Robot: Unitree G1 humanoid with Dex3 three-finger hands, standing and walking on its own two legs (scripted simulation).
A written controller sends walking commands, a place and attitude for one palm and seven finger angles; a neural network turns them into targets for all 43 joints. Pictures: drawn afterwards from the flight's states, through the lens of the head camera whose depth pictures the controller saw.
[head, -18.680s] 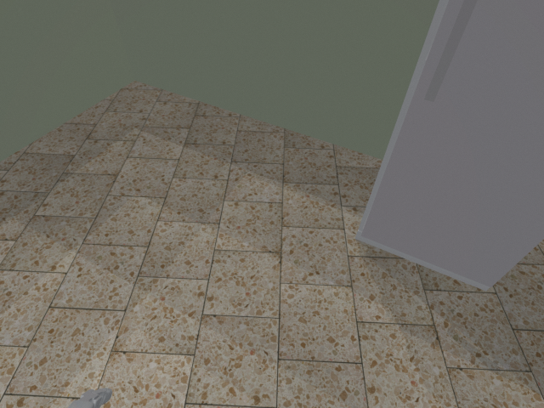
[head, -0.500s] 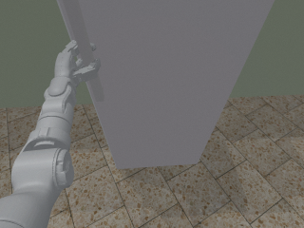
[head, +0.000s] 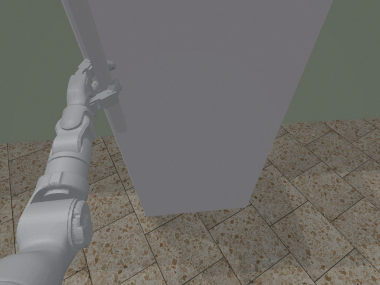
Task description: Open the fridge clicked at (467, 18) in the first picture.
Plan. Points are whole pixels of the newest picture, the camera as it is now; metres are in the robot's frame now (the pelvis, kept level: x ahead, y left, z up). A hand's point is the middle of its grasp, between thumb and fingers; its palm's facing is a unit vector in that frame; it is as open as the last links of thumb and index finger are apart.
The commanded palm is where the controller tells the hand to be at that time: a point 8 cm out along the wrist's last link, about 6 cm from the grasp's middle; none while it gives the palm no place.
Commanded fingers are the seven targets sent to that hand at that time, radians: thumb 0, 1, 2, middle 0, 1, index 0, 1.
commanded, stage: grip the handle and tug to test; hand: left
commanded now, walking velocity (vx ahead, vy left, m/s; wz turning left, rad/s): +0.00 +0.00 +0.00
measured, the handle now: (105, 72) +0.52 +0.18 +0.19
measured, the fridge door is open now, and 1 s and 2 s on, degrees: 0 8 31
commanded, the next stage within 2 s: pull the door a little, standing still in 0.14 s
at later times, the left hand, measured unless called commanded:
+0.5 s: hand (113, 93) +0.46 +0.15 +0.18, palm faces +0.08 -1.00 +0.00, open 6.4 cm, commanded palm +0.41 +0.20 +0.17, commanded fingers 0.00 0.90 0.90 -0.45 -1.40 -0.45 -1.40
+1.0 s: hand (112, 113) +0.41 +0.15 +0.17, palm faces +0.03 -0.98 -0.21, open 7.0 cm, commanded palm +0.38 +0.20 +0.17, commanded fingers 0.00 0.90 0.90 -0.45 -1.40 -0.45 -1.40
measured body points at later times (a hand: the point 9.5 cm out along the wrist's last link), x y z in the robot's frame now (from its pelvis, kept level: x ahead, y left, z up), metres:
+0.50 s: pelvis +0.03 +0.00 +0.01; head +0.05 -0.02 +0.46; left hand +0.45 +0.21 +0.18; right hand +0.16 -0.25 -0.10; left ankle -0.02 +0.13 -0.73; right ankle +0.00 -0.13 -0.73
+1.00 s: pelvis +0.10 +0.00 +0.01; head +0.12 -0.02 +0.46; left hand +0.40 +0.20 +0.18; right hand +0.26 -0.25 -0.08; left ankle -0.01 +0.14 -0.70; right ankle +0.01 -0.11 -0.72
